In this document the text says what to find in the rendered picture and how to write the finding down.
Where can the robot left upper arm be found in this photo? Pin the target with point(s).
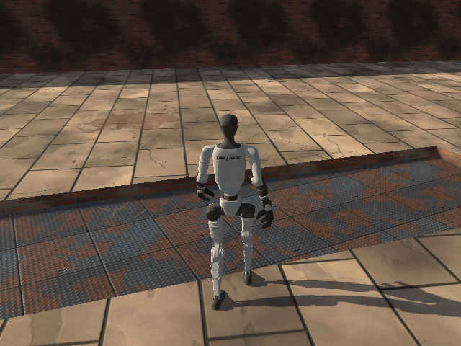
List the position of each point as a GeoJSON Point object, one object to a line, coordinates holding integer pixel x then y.
{"type": "Point", "coordinates": [204, 163]}

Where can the right robot forearm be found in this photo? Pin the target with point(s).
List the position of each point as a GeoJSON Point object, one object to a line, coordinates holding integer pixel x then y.
{"type": "Point", "coordinates": [264, 195]}

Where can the left robot shin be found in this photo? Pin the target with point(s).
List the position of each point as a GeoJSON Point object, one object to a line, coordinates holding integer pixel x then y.
{"type": "Point", "coordinates": [217, 274]}

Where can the robot left hand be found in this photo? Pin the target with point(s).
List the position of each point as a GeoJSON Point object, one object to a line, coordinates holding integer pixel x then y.
{"type": "Point", "coordinates": [207, 191]}

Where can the left robot forearm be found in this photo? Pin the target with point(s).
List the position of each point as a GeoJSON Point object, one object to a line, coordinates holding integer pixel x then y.
{"type": "Point", "coordinates": [200, 186]}

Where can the robot right hand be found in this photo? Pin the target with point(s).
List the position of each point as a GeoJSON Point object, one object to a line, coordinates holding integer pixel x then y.
{"type": "Point", "coordinates": [269, 217]}

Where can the right robot thigh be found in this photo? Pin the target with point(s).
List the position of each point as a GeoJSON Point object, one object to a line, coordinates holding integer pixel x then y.
{"type": "Point", "coordinates": [247, 217]}

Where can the robot right upper arm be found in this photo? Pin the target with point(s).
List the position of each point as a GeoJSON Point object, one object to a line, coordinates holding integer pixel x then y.
{"type": "Point", "coordinates": [255, 164]}

